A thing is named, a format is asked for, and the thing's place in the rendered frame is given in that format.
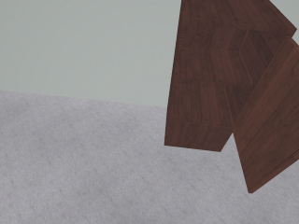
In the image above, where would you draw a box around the cupboard door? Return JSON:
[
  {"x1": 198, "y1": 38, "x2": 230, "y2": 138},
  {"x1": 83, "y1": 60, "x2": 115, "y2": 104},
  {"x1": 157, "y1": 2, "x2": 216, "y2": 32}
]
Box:
[{"x1": 232, "y1": 36, "x2": 299, "y2": 194}]

